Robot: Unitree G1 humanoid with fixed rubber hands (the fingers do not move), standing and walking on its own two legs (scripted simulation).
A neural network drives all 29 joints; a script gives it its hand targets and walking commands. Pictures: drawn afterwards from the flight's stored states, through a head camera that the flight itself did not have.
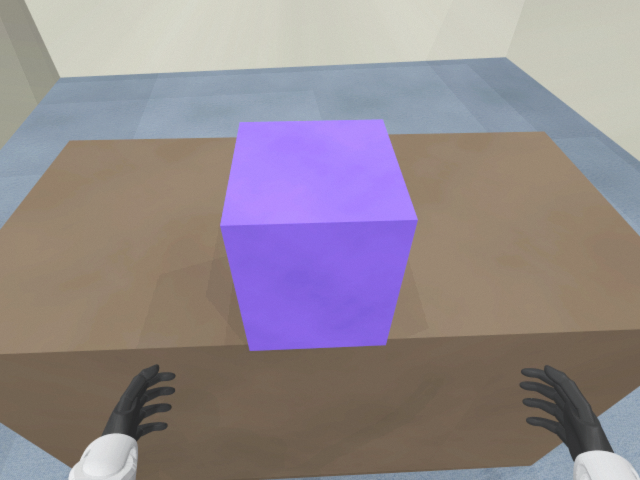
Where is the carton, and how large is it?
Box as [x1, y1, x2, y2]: [220, 119, 417, 350]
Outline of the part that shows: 382,119 239,123 220,227 250,350 385,344 417,219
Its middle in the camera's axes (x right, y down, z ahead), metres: +0.00 +0.00 +0.55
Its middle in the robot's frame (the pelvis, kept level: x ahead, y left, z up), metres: +0.41 +0.04 +0.09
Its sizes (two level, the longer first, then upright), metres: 0.210 0.200 0.250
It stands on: a pedestal, 0.74 m high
